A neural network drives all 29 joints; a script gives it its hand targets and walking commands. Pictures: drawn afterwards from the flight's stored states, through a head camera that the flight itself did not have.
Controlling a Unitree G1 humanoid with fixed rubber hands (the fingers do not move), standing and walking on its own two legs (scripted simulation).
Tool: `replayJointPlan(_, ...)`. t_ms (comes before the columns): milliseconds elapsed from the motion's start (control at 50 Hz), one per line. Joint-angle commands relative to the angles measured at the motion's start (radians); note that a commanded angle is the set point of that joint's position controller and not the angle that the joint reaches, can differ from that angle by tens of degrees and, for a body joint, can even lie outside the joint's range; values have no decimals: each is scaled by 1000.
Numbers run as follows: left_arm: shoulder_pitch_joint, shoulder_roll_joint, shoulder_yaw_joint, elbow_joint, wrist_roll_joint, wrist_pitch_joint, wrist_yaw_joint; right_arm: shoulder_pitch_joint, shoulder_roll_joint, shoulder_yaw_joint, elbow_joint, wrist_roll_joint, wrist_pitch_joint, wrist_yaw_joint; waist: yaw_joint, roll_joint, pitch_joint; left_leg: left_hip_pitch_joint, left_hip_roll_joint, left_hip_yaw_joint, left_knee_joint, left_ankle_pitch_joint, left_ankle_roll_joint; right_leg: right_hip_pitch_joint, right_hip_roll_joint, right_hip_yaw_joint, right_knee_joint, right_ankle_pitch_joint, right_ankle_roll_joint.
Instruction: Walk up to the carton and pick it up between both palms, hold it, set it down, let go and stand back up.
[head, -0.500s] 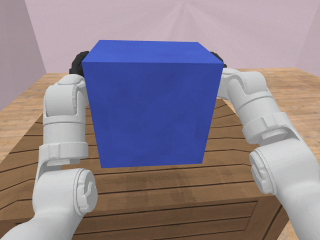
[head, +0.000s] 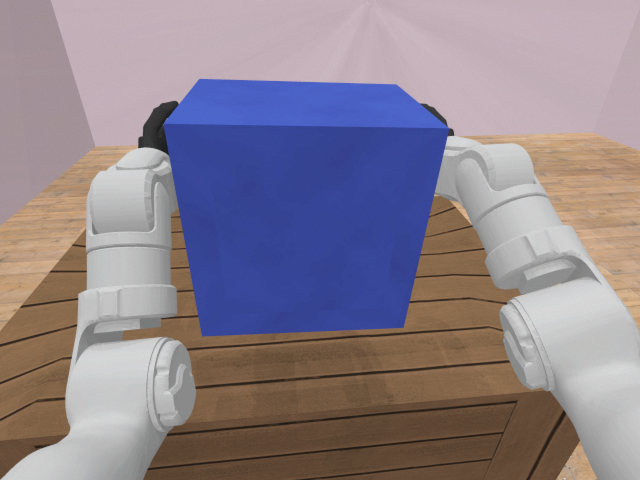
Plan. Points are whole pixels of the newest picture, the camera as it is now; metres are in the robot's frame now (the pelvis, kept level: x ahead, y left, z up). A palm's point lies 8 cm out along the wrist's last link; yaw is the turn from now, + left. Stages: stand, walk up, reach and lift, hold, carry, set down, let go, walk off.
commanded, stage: hold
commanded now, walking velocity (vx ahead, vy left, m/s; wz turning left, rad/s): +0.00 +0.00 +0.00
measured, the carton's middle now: (303, 205) +0.34 +0.01 +0.28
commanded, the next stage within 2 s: none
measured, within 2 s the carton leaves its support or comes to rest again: neither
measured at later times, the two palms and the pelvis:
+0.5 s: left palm (157, 166) +0.36 +0.17 +0.32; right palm (437, 157) +0.36 -0.15 +0.32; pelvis +0.00 +0.00 +0.00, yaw +0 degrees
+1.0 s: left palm (159, 169) +0.36 +0.17 +0.32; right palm (437, 161) +0.36 -0.15 +0.32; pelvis +0.00 +0.00 +0.00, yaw +0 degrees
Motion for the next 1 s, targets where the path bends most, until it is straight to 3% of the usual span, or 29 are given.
replayJointPlan(0,-879,-571,-324,-169,-185,-79,-134,-858,604,103,-362,155,-37,111,-7,56,-309,516,-53,-37,27,171,-11,-283,30,18,-87,346,110)
replayJointPlan(40,-871,-571,-316,-165,-178,-80,-137,-870,599,106,-375,153,-41,109,-6,41,-308,514,-52,-35,28,177,-8,-277,28,22,-89,358,111)
replayJointPlan(100,-896,-577,-330,-203,-184,-83,-133,-869,610,110,-383,163,-43,111,-2,72,-342,527,-53,-38,34,200,-15,-269,31,22,-79,386,110)
replayJointPlan(180,-868,-560,-298,-137,-162,-76,-137,-852,583,86,-323,145,-34,114,-5,60,-266,493,-52,-32,18,140,-9,-288,26,22,-93,321,107)
replayJointPlan(240,-889,-574,-327,-174,-180,-85,-137,-863,592,94,-336,150,-44,114,-10,69,-306,517,-53,-36,29,173,-16,-292,28,17,-84,347,108)
replayJointPlan(260,-885,-573,-320,-174,-174,-84,-136,-867,596,98,-343,149,-44,114,4,65,-313,519,-50,-39,30,179,-14,-279,30,18,-87,341,107)
replayJointPlan(280,-870,-564,-300,-130,-163,-80,-138,-854,592,91,-317,145,-39,113,-4,50,-263,503,-54,-34,21,139,-9,-291,27,19,-94,310,108)
replayJointPlan(460,-895,-558,-309,-173,-174,-82,-137,-865,610,106,-354,155,-43,109,4,56,-311,517,-57,-34,27,173,-6,-270,24,24,-84,374,116)
replayJointPlan(600,-866,-579,-329,-178,-180,-78,-140,-866,593,99,-377,151,-46,104,-18,59,-306,522,-54,-37,31,184,-13,-274,28,20,-88,371,112)
replayJointPlan(640,-880,-576,-334,-196,-180,-78,-138,-868,601,109,-384,161,-46,105,-7,69,-319,527,-56,-35,35,199,-14,-271,28,18,-83,391,112)
replayJointPlan(660,-845,-567,-312,-145,-172,-70,-140,-853,588,103,-357,155,-39,105,-10,56,-272,501,-56,-37,28,173,-9,-279,28,21,-86,369,110)
replayJointPlan(800,-893,-576,-342,-241,-189,-78,-133,-864,611,120,-402,171,-45,106,0,81,-358,541,-56,-36,43,232,-20,-263,34,19,-73,415,112)
replayJointPlan(980,-873,-572,-343,-212,-185,-71,-137,-865,609,113,-395,166,-37,107,-2,67,-322,521,-57,-36,35,186,-13,-273,30,20,-76,382,112)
